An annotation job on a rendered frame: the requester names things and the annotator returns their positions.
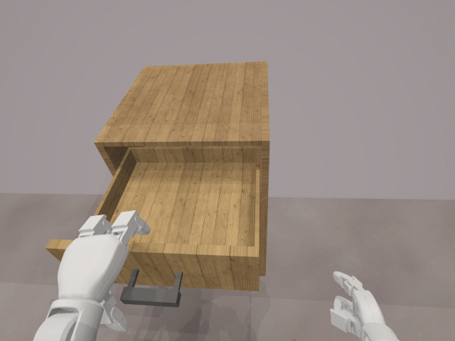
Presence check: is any left robot hand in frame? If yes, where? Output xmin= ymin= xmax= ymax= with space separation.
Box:
xmin=58 ymin=210 xmax=151 ymax=332

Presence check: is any right robot hand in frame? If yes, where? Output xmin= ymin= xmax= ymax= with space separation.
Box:
xmin=330 ymin=271 xmax=386 ymax=339

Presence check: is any drawer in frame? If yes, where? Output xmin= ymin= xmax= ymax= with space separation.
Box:
xmin=45 ymin=146 xmax=260 ymax=291

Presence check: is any handle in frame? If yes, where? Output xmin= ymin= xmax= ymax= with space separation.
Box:
xmin=120 ymin=269 xmax=183 ymax=308

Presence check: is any cabinet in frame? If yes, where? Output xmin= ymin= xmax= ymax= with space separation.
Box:
xmin=94 ymin=61 xmax=270 ymax=276

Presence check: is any robot left forearm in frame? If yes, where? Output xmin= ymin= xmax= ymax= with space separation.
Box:
xmin=33 ymin=297 xmax=104 ymax=341

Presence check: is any robot right forearm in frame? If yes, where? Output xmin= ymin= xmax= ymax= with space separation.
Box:
xmin=360 ymin=323 xmax=399 ymax=341

